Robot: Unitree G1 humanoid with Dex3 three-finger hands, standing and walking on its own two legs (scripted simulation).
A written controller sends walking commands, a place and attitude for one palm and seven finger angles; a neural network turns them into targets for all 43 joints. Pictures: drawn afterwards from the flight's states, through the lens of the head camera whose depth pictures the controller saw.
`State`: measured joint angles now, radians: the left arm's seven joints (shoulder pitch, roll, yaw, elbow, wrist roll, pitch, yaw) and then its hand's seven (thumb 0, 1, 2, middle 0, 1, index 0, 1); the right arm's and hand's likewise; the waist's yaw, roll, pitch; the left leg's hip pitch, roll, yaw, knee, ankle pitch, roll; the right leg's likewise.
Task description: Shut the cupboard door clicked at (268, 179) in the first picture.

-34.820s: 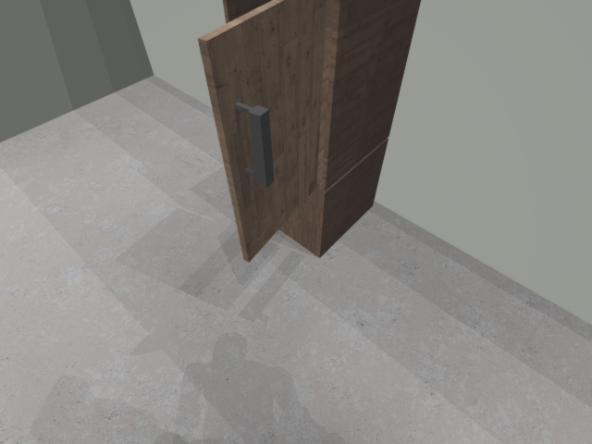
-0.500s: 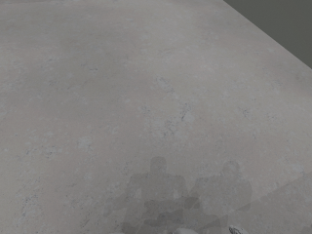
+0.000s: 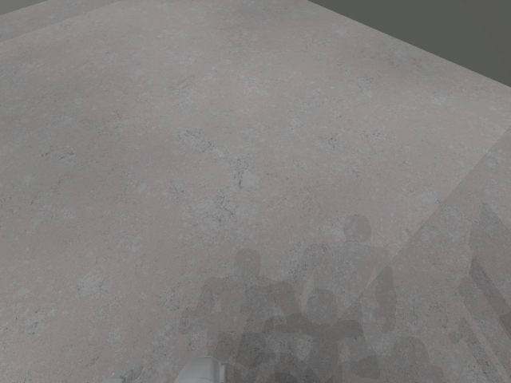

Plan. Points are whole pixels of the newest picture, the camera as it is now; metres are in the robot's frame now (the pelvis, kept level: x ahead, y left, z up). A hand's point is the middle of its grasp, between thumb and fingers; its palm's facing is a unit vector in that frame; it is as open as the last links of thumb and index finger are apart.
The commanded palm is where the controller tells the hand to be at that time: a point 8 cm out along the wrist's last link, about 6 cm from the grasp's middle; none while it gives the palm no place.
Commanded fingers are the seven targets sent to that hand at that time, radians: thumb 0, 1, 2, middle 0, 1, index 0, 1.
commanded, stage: turn to face it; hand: left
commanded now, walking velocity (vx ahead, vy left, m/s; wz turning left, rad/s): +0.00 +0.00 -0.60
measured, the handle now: out of the picture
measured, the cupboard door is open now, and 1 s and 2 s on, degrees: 61 61 61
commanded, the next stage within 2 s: none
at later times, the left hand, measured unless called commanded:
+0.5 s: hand (139, 357) +0.18 +0.23 -0.16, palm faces -0.27 -0.94 -0.21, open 7.4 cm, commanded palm none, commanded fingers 0.00 0.90 0.90 -0.20 -0.30 -0.20 -0.30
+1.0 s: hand (186, 337) +0.21 +0.15 -0.17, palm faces -0.53 -0.83 -0.19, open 7.4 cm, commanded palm none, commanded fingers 0.00 0.90 0.90 -0.20 -0.30 -0.20 -0.30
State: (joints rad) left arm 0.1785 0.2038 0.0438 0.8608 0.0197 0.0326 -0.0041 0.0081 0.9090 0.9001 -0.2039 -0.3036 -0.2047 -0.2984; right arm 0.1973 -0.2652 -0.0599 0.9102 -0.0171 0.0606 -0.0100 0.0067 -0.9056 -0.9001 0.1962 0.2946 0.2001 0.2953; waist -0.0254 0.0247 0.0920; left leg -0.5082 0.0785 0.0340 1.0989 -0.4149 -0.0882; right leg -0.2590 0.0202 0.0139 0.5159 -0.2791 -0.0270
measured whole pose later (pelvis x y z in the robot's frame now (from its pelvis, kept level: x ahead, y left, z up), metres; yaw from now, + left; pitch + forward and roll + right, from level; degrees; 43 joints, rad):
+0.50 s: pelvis +0.02 +0.05 +0.01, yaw -18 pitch +1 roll -3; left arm 0.16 0.27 0.10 0.88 0.02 0.09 -0.04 0.01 0.91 0.90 -0.20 -0.30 -0.20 -0.30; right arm 0.23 -0.19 -0.02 0.88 -0.03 0.01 -0.02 0.00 -0.90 -0.90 0.20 0.30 0.21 0.30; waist 0.00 -0.01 0.09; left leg -0.23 0.12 0.20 0.49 -0.28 0.02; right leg -0.45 -0.03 -0.03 1.01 -0.44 0.06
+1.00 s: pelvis +0.05 +0.03 +0.00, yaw -34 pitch +2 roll -1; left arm 0.20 0.21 0.05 0.89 0.03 0.04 -0.01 0.01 0.91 0.90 -0.21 -0.30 -0.21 -0.30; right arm 0.15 -0.23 -0.05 0.88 -0.01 0.04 -0.01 0.00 -0.90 -0.90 0.20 0.29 0.20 0.30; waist 0.01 -0.02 0.08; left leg -0.42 0.05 0.02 0.78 -0.40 -0.09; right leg -0.27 0.04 0.09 0.53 -0.30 0.01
